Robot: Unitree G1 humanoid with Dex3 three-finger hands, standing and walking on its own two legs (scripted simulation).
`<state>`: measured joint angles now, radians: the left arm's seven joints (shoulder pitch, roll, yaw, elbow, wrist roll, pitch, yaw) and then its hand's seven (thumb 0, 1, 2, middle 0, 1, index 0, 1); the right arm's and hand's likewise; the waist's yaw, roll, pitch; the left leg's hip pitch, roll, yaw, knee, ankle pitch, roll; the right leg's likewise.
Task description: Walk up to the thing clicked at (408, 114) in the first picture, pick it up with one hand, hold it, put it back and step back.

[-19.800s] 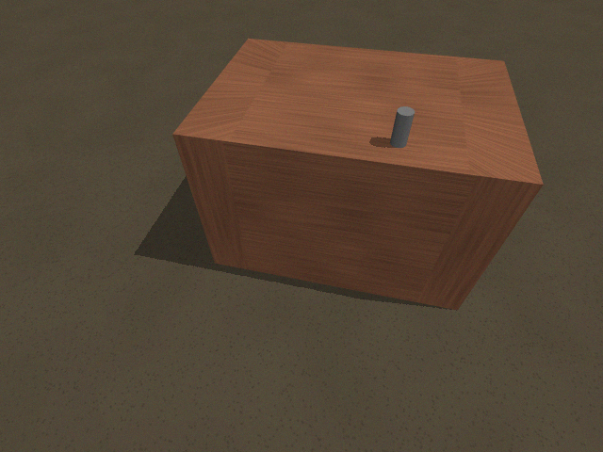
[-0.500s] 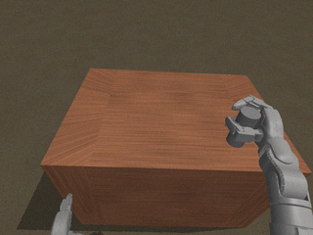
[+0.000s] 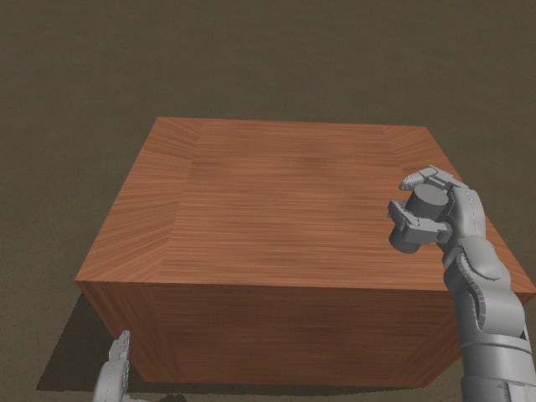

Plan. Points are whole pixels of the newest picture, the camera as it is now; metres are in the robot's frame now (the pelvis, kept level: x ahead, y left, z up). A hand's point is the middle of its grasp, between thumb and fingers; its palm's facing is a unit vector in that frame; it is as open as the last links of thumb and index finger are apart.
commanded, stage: crouch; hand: right
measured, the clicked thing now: (416, 220) +0.34 -0.19 +0.14
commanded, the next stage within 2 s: lower in 0.92 s
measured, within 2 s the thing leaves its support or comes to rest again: neither
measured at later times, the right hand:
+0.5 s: hand (391, 210) +0.42 -0.19 +0.08, palm faces +0.11 +0.99 +0.01, open 6.2 cm
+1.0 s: hand (382, 212) +0.45 -0.19 +0.04, palm faces +0.09 +1.00 +0.01, open 6.2 cm
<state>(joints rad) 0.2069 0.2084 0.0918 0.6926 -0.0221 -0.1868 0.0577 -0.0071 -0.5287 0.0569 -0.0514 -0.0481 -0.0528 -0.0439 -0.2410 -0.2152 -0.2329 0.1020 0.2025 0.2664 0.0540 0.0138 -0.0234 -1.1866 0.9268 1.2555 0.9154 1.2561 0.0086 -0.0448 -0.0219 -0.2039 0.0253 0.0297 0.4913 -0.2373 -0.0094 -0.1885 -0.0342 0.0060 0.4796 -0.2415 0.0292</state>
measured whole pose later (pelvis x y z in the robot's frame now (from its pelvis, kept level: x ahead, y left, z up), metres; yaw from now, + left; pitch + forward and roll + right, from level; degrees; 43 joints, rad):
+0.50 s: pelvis -0.01 -0.01 -0.01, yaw +2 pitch +4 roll +0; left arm 0.21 0.21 0.05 0.62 -0.01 -0.18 0.07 -0.01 -0.53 0.06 -0.06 -0.05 -0.06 -0.05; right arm -0.53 -0.31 -0.30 0.74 0.16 -0.16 0.08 0.01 -0.02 -1.21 0.95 1.23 0.94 1.22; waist 0.08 0.00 -0.01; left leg -0.41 0.02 0.00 0.58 -0.24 -0.02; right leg -0.40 -0.04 -0.02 0.60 -0.28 0.02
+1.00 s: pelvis +0.00 -0.02 -0.03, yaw +2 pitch +11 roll +1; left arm 0.25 0.21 0.04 0.46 0.01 -0.13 0.05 -0.01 -0.53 0.06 -0.06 -0.05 -0.07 -0.05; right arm -0.63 -0.36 -0.34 0.97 0.13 -0.31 0.11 0.01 -0.02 -1.21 0.96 1.22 0.95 1.22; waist 0.12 0.01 -0.08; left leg -0.60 0.01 0.00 0.72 -0.31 -0.02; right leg -0.60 -0.05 -0.01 0.77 -0.37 0.01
